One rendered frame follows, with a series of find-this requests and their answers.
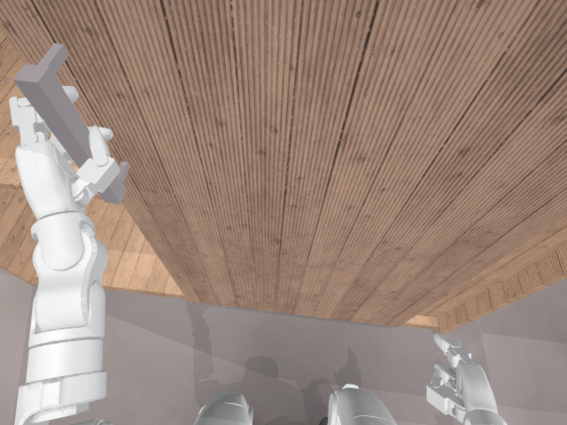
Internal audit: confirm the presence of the robot left forearm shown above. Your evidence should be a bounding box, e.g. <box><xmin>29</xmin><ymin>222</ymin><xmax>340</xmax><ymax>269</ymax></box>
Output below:
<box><xmin>14</xmin><ymin>211</ymin><xmax>108</xmax><ymax>425</ymax></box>

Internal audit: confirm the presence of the right robot thigh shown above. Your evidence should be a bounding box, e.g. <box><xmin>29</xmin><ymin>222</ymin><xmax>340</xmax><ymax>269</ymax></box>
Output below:
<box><xmin>328</xmin><ymin>388</ymin><xmax>397</xmax><ymax>425</ymax></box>

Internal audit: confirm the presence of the wardrobe door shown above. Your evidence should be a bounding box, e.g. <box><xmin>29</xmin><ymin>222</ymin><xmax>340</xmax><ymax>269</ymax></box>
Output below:
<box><xmin>0</xmin><ymin>0</ymin><xmax>567</xmax><ymax>328</ymax></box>
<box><xmin>418</xmin><ymin>216</ymin><xmax>567</xmax><ymax>318</ymax></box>

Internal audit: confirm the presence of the robot thigh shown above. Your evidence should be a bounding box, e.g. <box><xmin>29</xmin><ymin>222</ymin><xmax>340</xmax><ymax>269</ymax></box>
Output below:
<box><xmin>328</xmin><ymin>388</ymin><xmax>397</xmax><ymax>425</ymax></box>
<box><xmin>193</xmin><ymin>392</ymin><xmax>252</xmax><ymax>425</ymax></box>

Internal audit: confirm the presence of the handle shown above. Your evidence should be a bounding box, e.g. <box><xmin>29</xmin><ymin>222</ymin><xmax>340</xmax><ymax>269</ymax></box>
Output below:
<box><xmin>13</xmin><ymin>43</ymin><xmax>130</xmax><ymax>204</ymax></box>

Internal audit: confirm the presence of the left robot thigh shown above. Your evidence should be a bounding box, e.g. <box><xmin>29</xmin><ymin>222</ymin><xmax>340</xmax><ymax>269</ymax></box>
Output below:
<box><xmin>193</xmin><ymin>392</ymin><xmax>252</xmax><ymax>425</ymax></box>

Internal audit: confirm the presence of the robot right hand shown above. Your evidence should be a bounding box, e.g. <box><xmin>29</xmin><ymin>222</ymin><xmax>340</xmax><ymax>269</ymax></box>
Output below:
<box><xmin>426</xmin><ymin>332</ymin><xmax>498</xmax><ymax>423</ymax></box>

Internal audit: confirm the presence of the robot left hand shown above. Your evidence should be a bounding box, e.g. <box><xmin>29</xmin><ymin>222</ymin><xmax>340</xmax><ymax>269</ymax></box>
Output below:
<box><xmin>9</xmin><ymin>86</ymin><xmax>120</xmax><ymax>220</ymax></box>

